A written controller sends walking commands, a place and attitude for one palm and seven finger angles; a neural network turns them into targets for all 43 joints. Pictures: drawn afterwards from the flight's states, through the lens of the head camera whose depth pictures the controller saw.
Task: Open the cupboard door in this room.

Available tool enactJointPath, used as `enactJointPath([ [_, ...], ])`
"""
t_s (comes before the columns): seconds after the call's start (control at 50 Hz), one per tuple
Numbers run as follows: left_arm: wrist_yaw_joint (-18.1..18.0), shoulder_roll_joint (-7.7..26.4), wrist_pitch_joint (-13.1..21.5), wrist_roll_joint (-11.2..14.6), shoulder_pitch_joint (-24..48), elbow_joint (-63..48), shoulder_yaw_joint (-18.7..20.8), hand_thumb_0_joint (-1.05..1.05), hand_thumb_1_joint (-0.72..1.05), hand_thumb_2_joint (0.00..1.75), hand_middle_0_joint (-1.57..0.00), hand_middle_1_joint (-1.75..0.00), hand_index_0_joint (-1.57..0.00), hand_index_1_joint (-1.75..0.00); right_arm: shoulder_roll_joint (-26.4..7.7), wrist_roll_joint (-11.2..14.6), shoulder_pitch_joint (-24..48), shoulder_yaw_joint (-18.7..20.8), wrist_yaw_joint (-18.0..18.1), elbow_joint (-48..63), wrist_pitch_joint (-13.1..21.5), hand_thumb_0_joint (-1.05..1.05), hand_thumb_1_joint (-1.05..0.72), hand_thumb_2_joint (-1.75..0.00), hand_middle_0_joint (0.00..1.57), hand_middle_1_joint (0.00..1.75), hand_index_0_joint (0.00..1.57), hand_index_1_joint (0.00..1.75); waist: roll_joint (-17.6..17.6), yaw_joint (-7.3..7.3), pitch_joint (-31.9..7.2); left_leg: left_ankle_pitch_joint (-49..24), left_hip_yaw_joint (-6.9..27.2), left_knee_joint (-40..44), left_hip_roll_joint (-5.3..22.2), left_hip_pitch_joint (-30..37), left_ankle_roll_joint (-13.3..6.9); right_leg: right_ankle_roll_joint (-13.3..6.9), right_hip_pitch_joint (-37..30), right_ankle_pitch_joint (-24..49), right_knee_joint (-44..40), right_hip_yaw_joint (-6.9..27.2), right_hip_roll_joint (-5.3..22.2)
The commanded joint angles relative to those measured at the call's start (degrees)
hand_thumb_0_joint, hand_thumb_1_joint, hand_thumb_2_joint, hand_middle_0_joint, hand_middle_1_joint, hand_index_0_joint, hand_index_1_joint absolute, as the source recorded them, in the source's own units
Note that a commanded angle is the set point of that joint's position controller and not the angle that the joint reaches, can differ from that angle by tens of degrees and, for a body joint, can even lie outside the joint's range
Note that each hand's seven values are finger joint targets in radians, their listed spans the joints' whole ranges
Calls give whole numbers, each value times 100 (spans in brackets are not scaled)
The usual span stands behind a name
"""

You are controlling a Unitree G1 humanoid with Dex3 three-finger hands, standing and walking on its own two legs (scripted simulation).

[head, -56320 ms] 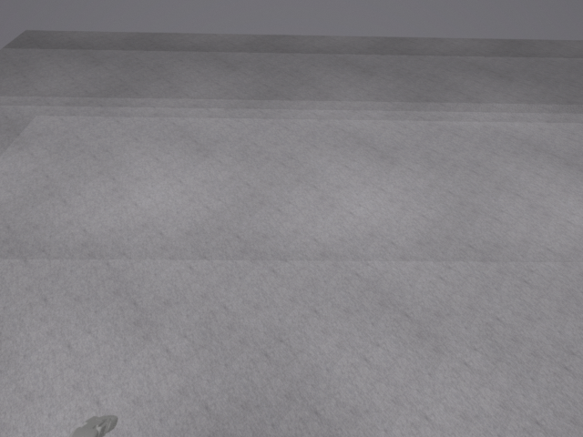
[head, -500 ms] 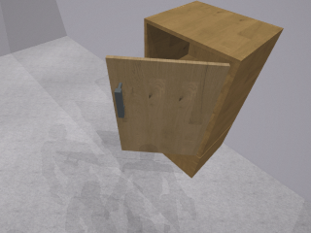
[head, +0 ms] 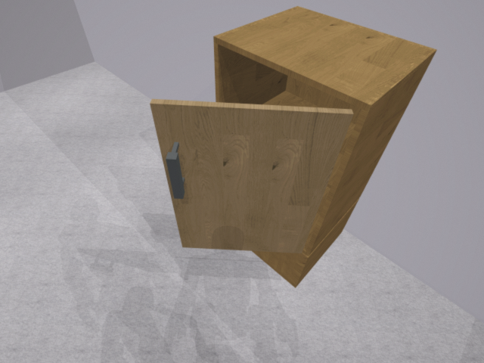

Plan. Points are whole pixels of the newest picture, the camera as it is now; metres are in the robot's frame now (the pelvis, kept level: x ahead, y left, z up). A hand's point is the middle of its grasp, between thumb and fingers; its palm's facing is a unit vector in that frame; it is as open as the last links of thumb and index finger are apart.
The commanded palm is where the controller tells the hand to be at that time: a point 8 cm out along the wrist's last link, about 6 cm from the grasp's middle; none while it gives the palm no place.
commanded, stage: come to a stop and stand still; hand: left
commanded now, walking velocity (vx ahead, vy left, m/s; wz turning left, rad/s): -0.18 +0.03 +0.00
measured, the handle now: (177, 170) +0.54 +0.19 -0.04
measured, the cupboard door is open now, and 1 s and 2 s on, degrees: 41 41 41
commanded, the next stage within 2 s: look again from close up in 0.86 s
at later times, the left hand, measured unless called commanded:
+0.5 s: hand out of the picture -0.01 +0.17 -0.18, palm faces +0.01 -0.98 -0.19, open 7.3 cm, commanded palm none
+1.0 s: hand out of the picture -0.07 +0.16 -0.18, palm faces +0.01 -0.99 -0.15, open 7.4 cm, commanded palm none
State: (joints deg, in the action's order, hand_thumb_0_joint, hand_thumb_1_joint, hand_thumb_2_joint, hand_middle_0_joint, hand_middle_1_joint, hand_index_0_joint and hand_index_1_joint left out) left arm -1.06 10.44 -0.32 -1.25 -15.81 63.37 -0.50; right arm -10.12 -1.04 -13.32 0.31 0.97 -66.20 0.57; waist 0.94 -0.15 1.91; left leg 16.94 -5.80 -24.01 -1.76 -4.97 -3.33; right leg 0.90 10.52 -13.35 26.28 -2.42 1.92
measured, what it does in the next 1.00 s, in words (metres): stands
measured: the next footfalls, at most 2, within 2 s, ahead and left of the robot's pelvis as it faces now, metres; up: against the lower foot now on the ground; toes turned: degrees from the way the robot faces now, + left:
none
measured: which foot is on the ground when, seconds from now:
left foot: down 0.00-1.00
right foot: down 0.00-1.00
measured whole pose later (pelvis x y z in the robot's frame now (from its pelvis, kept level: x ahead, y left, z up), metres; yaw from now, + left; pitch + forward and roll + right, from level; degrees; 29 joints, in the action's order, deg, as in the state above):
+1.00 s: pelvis -0.03 +0.01 +0.00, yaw +0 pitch -2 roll +0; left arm -2.9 6.1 0.8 -1.5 -20.4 64.7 -1.0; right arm -6.8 -0.5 -17.6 0.2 1.3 -65.2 0.7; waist 0.6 0.0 2.5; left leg 14.4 -6.7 -25.1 -1.8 -9.1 -3.9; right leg 1.2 13.4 -9.0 24.3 -1.7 2.0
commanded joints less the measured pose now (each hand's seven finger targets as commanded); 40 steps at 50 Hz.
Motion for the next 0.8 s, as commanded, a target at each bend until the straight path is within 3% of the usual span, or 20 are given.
enactJointPath([
  [0.0,-147,533,152,73,-483,-127,86,0,90,90,-20,-30,-20,-30,-600,89,-249,130,150,155,104,0,-90,-90,20,30,20,30,67,-25,-250,-2961,580,125,889,-33,209,-226,-439,3444,-98,508,626],
  [0.08,-222,520,119,66,-522,-247,149,0,90,90,-20,-30,-20,-30,-465,105,-382,191,183,147,35,0,-90,-90,20,30,20,30,34,-21,-299,-2802,493,38,868,-7,242,-262,-412,3713,29,586,716],
  [0.16,-243,502,64,47,-485,-333,215,0,90,90,-20,-30,-20,-30,-375,97,-458,256,167,204,-55,0,-90,-90,20,30,20,30,101,-24,-426,-1995,449,-138,820,-145,234,-383,-362,3198,16,742,806],
  [0.24,-215,430,40,38,-280,-396,192,0,90,90,-20,-30,-20,-30,-251,85,-442,236,111,235,-106,0,-90,-90,20,30,20,30,136,-44,-27,-683,496,59,745,-445,231,-404,95,1433,-400,907,782],
  [0.28,-204,368,28,29,-208,-414,168,0,90,90,-20,-30,-20,-30,-232,69,-446,225,90,233,-95,0,-90,-90,20,30,20,30,58,-37,242,-471,623,273,774,-558,178,-339,318,758,-531,858,637],
  [0.34,-179,340,29,22,-227,-396,148,0,90,90,-20,-30,-20,-30,-295,62,-432,200,60,218,-41,0,-90,-90,20,30,20,30,-89,19,334,-162,758,585,838,-770,117,-250,264,242,-612,738,487],
  [0.46,-161,322,63,12,-312,-337,127,0,90,90,-20,-30,-20,-30,-359,58,-513,182,45,207,29,0,-90,-90,20,30,20,30,-134,48,247,59,903,888,902,-848,83,-204,53,355,-621,607,431],
  [0.6,-160,245,68,0,-466,-252,104,0,90,90,-20,-30,-20,-30,-370,60,-586,167,38,178,44,0,-90,-90,20,30,20,30,-124,54,482,441,991,1134,920,-1039,88,-156,101,334,-585,531,402],
  [0.78,-166,114,93,-7,-728,-129,78,0,90,90,-20,-30,-20,-30,-297,75,-724,161,62,131,62,0,-90,-90,20,30,20,30,-74,33,475,387,957,1121,910,-943,73,-157,180,419,-564,540,384],
])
